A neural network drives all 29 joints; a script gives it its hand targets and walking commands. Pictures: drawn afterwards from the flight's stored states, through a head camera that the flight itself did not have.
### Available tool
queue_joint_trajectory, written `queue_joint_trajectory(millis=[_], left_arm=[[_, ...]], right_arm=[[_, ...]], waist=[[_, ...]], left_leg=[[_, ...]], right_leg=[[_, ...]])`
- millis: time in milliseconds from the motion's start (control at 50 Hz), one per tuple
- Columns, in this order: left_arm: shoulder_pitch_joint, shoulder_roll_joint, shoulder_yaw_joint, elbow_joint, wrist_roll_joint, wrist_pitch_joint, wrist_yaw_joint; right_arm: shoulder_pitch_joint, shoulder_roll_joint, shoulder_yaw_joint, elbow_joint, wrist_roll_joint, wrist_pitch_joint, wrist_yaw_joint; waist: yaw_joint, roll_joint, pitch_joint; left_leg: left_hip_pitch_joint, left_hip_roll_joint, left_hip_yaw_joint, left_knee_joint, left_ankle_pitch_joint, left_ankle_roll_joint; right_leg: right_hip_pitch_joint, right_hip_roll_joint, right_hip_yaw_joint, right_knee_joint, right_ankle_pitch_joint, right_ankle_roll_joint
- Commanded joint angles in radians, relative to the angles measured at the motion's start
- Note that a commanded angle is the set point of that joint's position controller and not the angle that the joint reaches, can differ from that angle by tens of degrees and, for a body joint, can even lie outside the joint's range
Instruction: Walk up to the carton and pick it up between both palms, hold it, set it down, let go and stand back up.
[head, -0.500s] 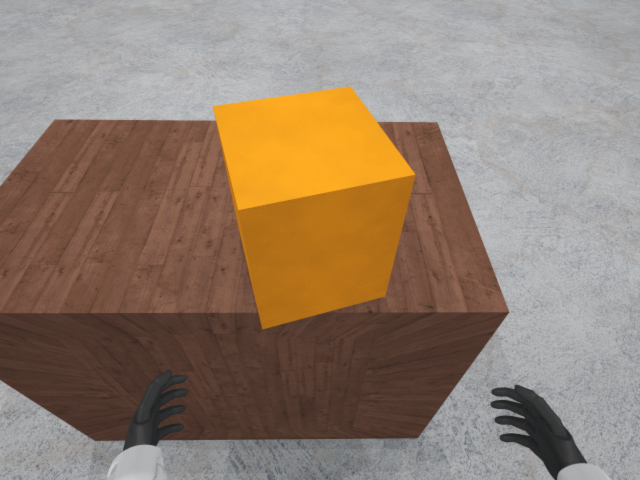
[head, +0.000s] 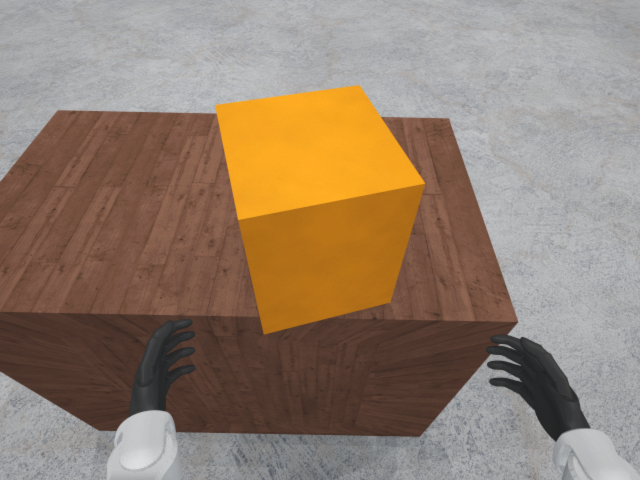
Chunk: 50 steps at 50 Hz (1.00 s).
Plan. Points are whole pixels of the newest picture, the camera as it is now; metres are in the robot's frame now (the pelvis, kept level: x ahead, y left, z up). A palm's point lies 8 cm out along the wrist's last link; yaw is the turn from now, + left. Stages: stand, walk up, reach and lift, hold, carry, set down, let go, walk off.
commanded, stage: reach and lift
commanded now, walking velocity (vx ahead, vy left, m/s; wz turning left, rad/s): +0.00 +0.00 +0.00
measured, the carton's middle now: (310, 212) +0.45 +0.03 +0.06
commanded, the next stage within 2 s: none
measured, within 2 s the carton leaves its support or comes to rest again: neither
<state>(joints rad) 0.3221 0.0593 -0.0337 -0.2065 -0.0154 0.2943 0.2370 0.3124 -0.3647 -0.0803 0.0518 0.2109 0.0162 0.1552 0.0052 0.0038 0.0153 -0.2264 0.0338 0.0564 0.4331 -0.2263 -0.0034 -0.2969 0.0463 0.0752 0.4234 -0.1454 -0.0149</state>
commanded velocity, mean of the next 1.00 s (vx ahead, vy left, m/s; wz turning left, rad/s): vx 0.00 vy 0.00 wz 0.00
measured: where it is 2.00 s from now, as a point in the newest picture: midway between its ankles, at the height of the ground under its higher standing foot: outside the picture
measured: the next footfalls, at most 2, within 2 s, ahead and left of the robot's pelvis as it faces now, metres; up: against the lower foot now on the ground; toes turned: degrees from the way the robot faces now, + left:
none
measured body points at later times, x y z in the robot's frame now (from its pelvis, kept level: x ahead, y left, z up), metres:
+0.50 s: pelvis +0.00 +0.00 +0.00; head +0.02 +0.00 +0.45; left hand +0.26 +0.18 +0.08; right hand +0.28 -0.24 +0.06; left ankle +0.00 +0.13 -0.74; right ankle +0.05 -0.11 -0.74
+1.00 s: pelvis +0.00 +0.00 +0.00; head +0.01 +0.00 +0.45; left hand +0.31 +0.21 +0.13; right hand +0.36 -0.22 +0.14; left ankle +0.00 +0.13 -0.74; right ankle +0.05 -0.11 -0.74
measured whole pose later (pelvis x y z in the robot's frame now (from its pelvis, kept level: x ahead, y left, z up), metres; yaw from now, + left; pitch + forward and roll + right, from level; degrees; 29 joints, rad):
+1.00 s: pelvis +0.00 +0.00 +0.00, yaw +0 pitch +1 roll +0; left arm -0.23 0.08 0.11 -0.29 -0.05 0.84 0.27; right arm -0.35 -0.46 -0.05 0.09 0.39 0.40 0.04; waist 0.03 0.00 0.02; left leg -0.23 0.03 0.06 0.43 -0.22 -0.01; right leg -0.29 0.05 0.08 0.42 -0.14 -0.01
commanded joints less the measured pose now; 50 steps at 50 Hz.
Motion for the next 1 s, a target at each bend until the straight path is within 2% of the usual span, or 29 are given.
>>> queue_joint_trajectory(millis=[0, 20, 40, 60, 80, 160, 180, 200, 240, 280, 340, 380, 400, 420, 460, 520, 560, 600, 680, 720, 740, 760, 780, 820, 860, 880, 920, 940, 980], left_arm=[[-0.137, 0.006, -0.047, -0.317, -0.086, -0.053, 0.041], [-0.092, 0.004, -0.059, -0.318, -0.086, -0.051, 0.049], [-0.089, -0.026, -0.085, -0.31, -0.082, -0.046, 0.051], [-0.085, -0.019, -0.061, -0.316, -0.057, -0.039, 0.055], [-0.104, -0.008, -0.059, -0.337, -0.045, -0.038, 0.053], [-0.192, 0.012, -0.026, -0.345, -0.042, -0.021, 0.072], [-0.177, -0.024, -0.043, -0.366, -0.044, 0.001, 0.074], [-0.23, -0.01, -0.07, -0.384, -0.081, 0.005, 0.073], [-0.27, -0.004, -0.055, -0.367, -0.071, 0.049, 0.075], [-0.324, 0.031, -0.038, -0.432, -0.096, 0.077, 0.081], [-0.369, 0.011, -0.019, -0.438, -0.089, 0.145, 0.084], [-0.419, 0.029, 0.009, -0.397, -0.105, 0.19, 0.073], [-0.412, 0.012, -0.003, -0.416, -0.113, 0.21, 0.068], [-0.43, 0.027, 0.025, -0.423, -0.102, 0.222, 0.063], [-0.509, 0.063, 0.061, -0.461, -0.094, 0.258, 0.065], [-0.542, 0.049, 0.073, -0.4, -0.109, 0.318, 0.054], [-0.549, 0.045, 0.092, -0.419, -0.093, 0.349, 0.063], [-0.642, 0.05, 0.093, -0.462, -0.106, 0.362, 0.059], [-0.652, 0.067, 0.118, -0.386, -0.105, 0.418, 0.045], [-0.716, 0.077, 0.144, -0.342, -0.112, 0.432, 0.036], [-0.734, 0.061, 0.137, -0.289, -0.113, 0.443, 0.031], [-0.787, 0.084, 0.145, -0.376, -0.108, 0.444, 0.032], [-0.716, 0.065, 0.136, -0.363, -0.115, 0.458, 0.029], [-0.839, 0.124, 0.198, -0.309, -0.119, 0.461, 0.025], [-0.899, 0.101, 0.175, -0.318, -0.117, 0.465, 0.03], [-0.857, 0.097, 0.187, -0.256, -0.115, 0.482, 0.027], [-0.935, 0.095, 0.191, -0.276, -0.119, 0.488, 0.027], [-0.961, 0.097, 0.183, -0.286, -0.114, 0.496, 0.031], [-0.973, 0.099, 0.21, -0.188, -0.11, 0.511, 0.026]], right_arm=[[-0.16, -0.236, -0.023, -0.365, 0.142, -0.062, -0.015], [-0.153, -0.237, -0.021, -0.377, 0.15, -0.069, -0.012], [-0.136, -0.267, -0.043, -0.342, 0.145, -0.072, -0.011], [-0.143, -0.272, -0.034, -0.352, 0.156, -0.066, -0.018], [-0.146, -0.243, -0.03, -0.373, 0.149, -0.069, -0.024], [-0.204, -0.247, 0.006, -0.382, 0.186, -0.059, -0.034], [-0.175, -0.24, 0.004, -0.329, 0.191, -0.039, -0.04], [-0.267, -0.278, -0.04, -0.382, 0.176, -0.033, -0.041], [-0.303, -0.258, -0.042, -0.415, 0.181, -0.006, -0.061], [-0.323, -0.274, -0.047, -0.438, 0.189, 0.02, -0.071], [-0.354, -0.257, -0.01, -0.38, 0.189, 0.076, -0.083], [-0.411, -0.283, -0.028, -0.357, 0.206, 0.104, -0.089], [-0.398, -0.268, -0.02, -0.36, 0.206, 0.12, -0.091], [-0.435, -0.292, -0.019, -0.379, 0.207, 0.127, -0.098], [-0.489, -0.273, -0.013, -0.359, 0.224, 0.151, -0.11], [-0.566, -0.267, 0.007, -0.405, 0.225, 0.189, -0.126], [-0.588, -0.299, 0.002, -0.333, 0.242, 0.206, -0.119], [-0.669, -0.295, 0.008, -0.357, 0.269, 0.213, -0.12], [-0.718, -0.327, -0.005, -0.294, 0.26, 0.255, -0.129], [-0.754, -0.315, 0.004, -0.217, 0.261, 0.271, -0.134], [-0.805, -0.302, 0.008, -0.164, 0.248, 0.279, -0.132], [-0.846, -0.306, 0.033, -0.218, 0.27, 0.276, -0.129], [-0.78, -0.335, -0.005, -0.213, 0.267, 0.289, -0.132], [-0.902, -0.323, 0.014, -0.173, 0.267, 0.3, -0.134], [-0.951, -0.325, 0.007, -0.074, 0.268, 0.311, -0.12], [-0.947, -0.327, 0.012, -0.047, 0.272, 0.327, -0.113], [-1.038, -0.338, 0.014, -0.061, 0.278, 0.326, -0.118], [-1.048, -0.347, 0.004, -0.016, 0.265, 0.337, -0.113], [-1.082, -0.33, 0.02, 0.064, 0.264, 0.348, -0.101]], waist=[[0.088, -0.071, -0.201], [0.105, -0.062, -0.204], [0.075, -0.075, -0.179], [0.104, -0.068, -0.186], [0.097, -0.108, -0.169], [0.121, -0.104, -0.192], [0.102, -0.094, -0.158], [0.087, -0.146, -0.201], [0.093, -0.107, -0.202], [0.09, -0.137, -0.242], [0.096, -0.066, -0.231], [0.075, -0.109, -0.227], [0.082, -0.084, -0.26], [0.096, -0.114, -0.271], [0.097, -0.061, -0.297], [0.112, -0.077, -0.305], [0.087, -0.057, -0.308], [0.096, -0.037, -0.36], [0.106, -0.08, -0.299], [0.096, -0.072, -0.31], [0.07, -0.066, -0.309], [0.083, -0.043, -0.35], [0.079, -0.056, -0.351], [0.116, -0.06, -0.373], [0.099, -0.007, -0.384], [0.111, -0.035, -0.336], [0.112, -0.044, -0.4], [0.092, -0.012, -0.406], [0.104, -0.023, -0.369]], left_leg=[[0.199, -0.015, -0.013, -0.175, 0.126, -0.022], [0.194, -0.002, -0.022, -0.172, 0.159, -0.024], [0.246, 0.0, -0.033, -0.157, 0.186, -0.028], [0.253, -0.001, -0.027, -0.165, 0.172, -0.024], [0.207, -0.01, -0.018, -0.165, 0.146, -0.023], [0.157, -0.018, -0.013, -0.159, 0.168, -0.017], [0.202, -0.011, -0.018, -0.171, 0.182, -0.029], [0.199, -0.001, -0.031, -0.172, 0.129, -0.02], [0.182, -0.011, -0.012, -0.188, 0.121, -0.026], [0.18, -0.006, -0.021, -0.184, 0.123, -0.021], [0.21, -0.012, -0.013, -0.181, 0.158, -0.028], [0.229, 0.003, -0.026, -0.164, 0.189, -0.03], [0.214, -0.002, -0.023, -0.165, 0.227, -0.03], [0.216, -0.005, -0.026, -0.154, 0.226, -0.023], [0.228, -0.013, -0.02, -0.139, 0.269, -0.044], [0.222, -0.009, -0.01, -0.151, 0.237, -0.025], [0.243, -0.004, -0.024, -0.126, 0.286, -0.041], [0.259, -0.008, -0.029, -0.116, 0.296, -0.038], [0.245, 0.002, -0.031, -0.14, 0.288, -0.031], [0.231, -0.006, -0.023, -0.128, 0.265, -0.034], [0.221, -0.014, -0.015, -0.126, 0.242, -0.029], [0.224, -0.015, -0.015, -0.117, 0.289, -0.033], [0.233, -0.012, -0.022, -0.127, 0.29, -0.037], [0.186, -0.01, -0.016, -0.137, 0.233, -0.03], [0.212, 0.0, -0.025, -0.139, 0.213, -0.043], [0.196, 0.004, -0.035, -0.148, 0.196, -0.037], [0.218, 0.001, -0.021, -0.139, 0.21, -0.032], [0.213, -0.001, -0.024, -0.143, 0.172, -0.04], [0.167, -0.001, -0.019, -0.157, 0.148, -0.03]], right_leg=[[0.156, 0.002, -0.05, -0.113, -0.004, -0.043], [0.17, 0.012, -0.066, -0.098, 0.034, -0.05], [0.129, 0.025, -0.072, -0.097, 0.041, -0.069], [0.139, 0.014, -0.062, -0.114, 0.028, -0.062], [0.159, 0.007, -0.047, -0.116, 0.024, -0.05], [0.198, -0.003, -0.029, -0.103, 0.034, -0.04], [0.182, 0.014, -0.043, -0.111, 0.053, -0.049], [0.158, 0.014, -0.05, -0.113, -0.009, -0.051], [0.178, 0.002, -0.035, -0.12, -0.004, -0.048], [0.207, -0.009, -0.018, -0.117, -0.007, -0.037], [0.198, 0.002, -0.025, -0.121, 0.022, -0.054], [0.189, 0.01, -0.024, -0.125, 0.046, -0.058], [0.222, 0.009, -0.03, -0.115, 0.078, -0.056], [0.213, 0.009, -0.022, -0.11, 0.071, -0.059], [0.248, 0.018, -0.023, -0.105, 0.121, -0.061], [0.232, 0.016, -0.021, -0.104, 0.079, -0.053], [0.226, 0.028, -0.04, -0.097, 0.12, -0.064], [0.214, 0.025, -0.029, -0.097, 0.123, -0.07], [0.219, 0.031, -0.036, -0.103, 0.127, -0.06], [0.205, 0.032, -0.028, -0.109, 0.102, -0.06], [0.216, 0.028, -0.029, -0.116, 0.099, -0.057], [0.231, 0.023, -0.027, -0.103, 0.145, -0.055], [0.224, 0.034, -0.031, -0.1, 0.156, -0.057], [0.22, 0.028, -0.021, -0.106, 0.088, -0.055], [0.184, 0.034, -0.035, -0.104, 0.062, -0.066], [0.167, 0.031, -0.034, -0.11, 0.051, -0.066], [0.16, 0.035, -0.035, -0.107, 0.064, -0.057], [0.172, 0.035, -0.039, -0.108, 0.04, -0.057], [0.18, 0.033, -0.036, -0.115, 0.035, -0.06]])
